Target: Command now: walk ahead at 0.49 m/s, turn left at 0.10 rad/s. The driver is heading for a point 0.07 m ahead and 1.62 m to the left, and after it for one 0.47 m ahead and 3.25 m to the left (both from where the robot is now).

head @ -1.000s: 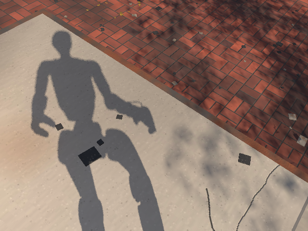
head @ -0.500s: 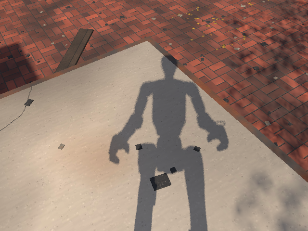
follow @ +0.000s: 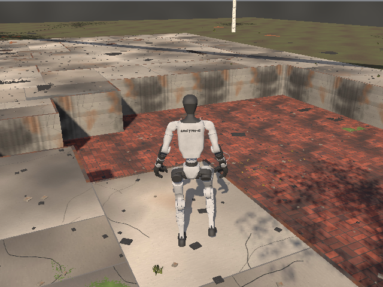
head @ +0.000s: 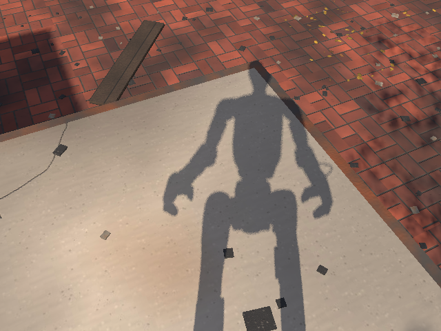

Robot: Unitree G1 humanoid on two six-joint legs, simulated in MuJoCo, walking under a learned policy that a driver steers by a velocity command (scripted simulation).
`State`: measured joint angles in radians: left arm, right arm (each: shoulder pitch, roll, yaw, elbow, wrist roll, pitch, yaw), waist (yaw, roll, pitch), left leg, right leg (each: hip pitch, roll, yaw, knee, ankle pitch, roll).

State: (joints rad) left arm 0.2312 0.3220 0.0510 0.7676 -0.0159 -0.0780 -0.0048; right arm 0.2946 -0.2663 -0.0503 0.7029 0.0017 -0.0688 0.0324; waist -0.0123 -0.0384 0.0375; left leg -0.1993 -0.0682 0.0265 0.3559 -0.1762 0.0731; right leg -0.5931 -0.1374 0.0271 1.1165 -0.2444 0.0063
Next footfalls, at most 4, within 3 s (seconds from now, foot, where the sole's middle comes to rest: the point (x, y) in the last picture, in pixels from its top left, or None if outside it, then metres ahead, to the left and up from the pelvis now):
0.30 right None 0.38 -0.14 -0.78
0.84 left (165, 296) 0.58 0.17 -0.78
1.32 right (180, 202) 0.93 0.15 -0.78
1.82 left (80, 212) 0.88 0.49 -0.78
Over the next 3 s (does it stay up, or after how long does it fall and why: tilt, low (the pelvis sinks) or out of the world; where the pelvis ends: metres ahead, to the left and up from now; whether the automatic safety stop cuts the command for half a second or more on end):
stays up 0.92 0.83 -0.01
